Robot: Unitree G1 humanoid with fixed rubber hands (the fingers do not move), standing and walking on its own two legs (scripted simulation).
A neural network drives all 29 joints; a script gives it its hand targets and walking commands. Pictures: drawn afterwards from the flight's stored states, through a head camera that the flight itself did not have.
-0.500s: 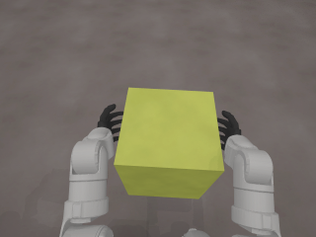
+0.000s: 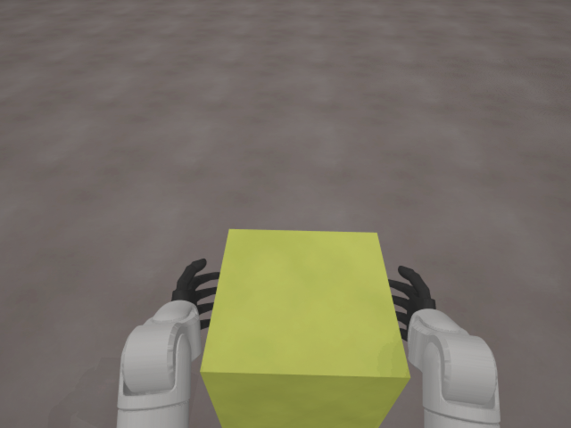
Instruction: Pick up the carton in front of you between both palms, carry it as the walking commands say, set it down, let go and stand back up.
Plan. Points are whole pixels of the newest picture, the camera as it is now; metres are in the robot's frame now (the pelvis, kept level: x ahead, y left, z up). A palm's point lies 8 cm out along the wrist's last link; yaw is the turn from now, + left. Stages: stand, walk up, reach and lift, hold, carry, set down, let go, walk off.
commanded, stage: carry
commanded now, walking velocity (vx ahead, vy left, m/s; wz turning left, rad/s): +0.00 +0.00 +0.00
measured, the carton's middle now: (299, 339) +0.27 +0.01 +0.00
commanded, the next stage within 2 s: hold in 1.96 s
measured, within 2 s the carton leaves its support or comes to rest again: neither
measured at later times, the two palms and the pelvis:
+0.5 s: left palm (220, 203) +0.47 +0.15 +0.09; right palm (398, 217) +0.45 -0.15 +0.09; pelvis +0.19 +0.01 -0.01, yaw -2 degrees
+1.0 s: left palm (224, 210) +0.47 +0.15 +0.07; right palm (398, 224) +0.45 -0.15 +0.07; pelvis +0.20 +0.01 -0.02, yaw -2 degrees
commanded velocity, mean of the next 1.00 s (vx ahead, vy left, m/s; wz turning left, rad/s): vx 0.00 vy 0.00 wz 0.00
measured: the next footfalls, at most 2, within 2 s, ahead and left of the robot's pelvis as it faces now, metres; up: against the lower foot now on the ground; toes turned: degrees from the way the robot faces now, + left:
left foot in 0.12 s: +0.23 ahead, +0.12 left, +0.00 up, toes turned -14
right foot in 0.30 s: +0.17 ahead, -0.10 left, +0.00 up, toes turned -3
